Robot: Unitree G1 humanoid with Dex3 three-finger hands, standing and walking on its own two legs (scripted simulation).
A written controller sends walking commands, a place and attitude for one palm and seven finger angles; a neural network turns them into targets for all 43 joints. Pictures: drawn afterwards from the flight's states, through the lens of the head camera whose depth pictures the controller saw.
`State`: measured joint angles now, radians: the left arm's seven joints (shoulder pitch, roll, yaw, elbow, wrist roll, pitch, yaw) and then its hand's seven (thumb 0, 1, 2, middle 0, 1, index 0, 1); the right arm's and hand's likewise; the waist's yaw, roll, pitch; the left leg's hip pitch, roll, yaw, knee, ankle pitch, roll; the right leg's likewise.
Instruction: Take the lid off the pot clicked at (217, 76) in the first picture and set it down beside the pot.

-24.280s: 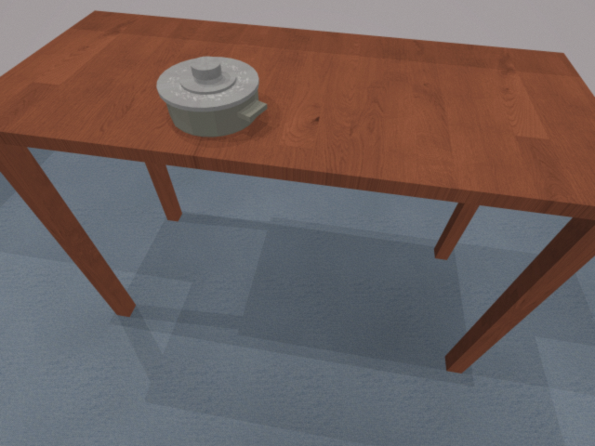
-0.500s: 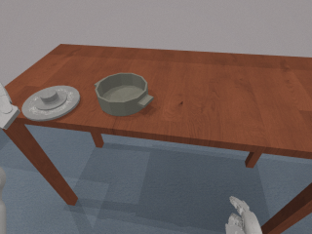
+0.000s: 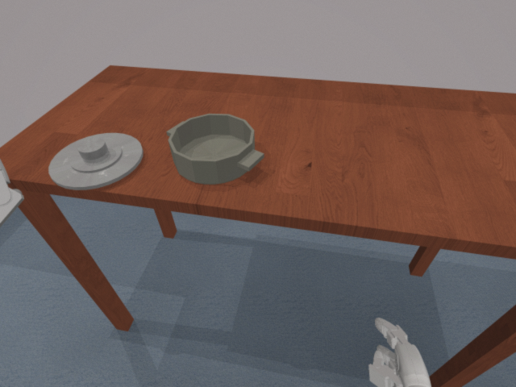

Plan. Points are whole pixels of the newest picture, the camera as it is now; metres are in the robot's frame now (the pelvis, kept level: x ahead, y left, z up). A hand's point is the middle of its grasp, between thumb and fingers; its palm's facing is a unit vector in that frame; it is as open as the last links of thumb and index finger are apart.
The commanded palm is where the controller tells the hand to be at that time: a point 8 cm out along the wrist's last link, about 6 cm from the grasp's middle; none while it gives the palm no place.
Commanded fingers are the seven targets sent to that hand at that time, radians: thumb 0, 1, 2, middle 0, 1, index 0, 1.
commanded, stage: step back with the hand held close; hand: left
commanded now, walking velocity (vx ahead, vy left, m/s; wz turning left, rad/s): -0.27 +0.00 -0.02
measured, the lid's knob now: (92, 148) +0.51 +0.41 +0.10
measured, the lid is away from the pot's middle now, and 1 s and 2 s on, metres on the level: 0.25 0.25 0.25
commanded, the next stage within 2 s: stop stepping back and stand still in 1.18 s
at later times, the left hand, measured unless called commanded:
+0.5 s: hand out of the picture +0.13 +0.25 +0.28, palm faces +0.50 -0.74 -0.45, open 7.4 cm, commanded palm +0.07 +0.31 +0.28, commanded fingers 0.00 0.90 0.90 -0.20 -0.30 -0.20 -0.30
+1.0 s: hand out of the picture +0.05 +0.26 +0.29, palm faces +0.53 -0.77 -0.35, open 7.4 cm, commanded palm +0.00 +0.33 +0.28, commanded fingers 0.00 0.90 0.90 -0.20 -0.30 -0.20 -0.30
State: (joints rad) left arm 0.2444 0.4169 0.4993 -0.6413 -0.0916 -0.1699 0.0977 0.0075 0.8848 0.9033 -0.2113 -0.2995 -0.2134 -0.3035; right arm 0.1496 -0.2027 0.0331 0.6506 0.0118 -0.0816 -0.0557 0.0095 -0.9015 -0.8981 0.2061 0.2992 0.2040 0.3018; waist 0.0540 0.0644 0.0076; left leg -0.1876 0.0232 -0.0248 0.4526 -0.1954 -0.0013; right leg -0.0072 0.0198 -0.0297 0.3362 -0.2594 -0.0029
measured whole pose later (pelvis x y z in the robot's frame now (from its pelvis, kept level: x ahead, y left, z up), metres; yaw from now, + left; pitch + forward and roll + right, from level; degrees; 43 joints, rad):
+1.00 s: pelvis -0.13 +0.05 -0.03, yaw +0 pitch -1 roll -3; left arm 0.26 0.52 0.59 -0.82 -0.08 -0.28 0.16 0.00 0.88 0.90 -0.22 -0.30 -0.22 -0.30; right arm 0.21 -0.22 -0.02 0.64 0.02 -0.08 -0.07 0.01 -0.90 -0.90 0.21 0.30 0.20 0.30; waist -0.01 0.02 0.03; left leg -0.46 0.02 -0.04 0.68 -0.18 0.02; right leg -0.43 -0.01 -0.01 0.70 -0.31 0.03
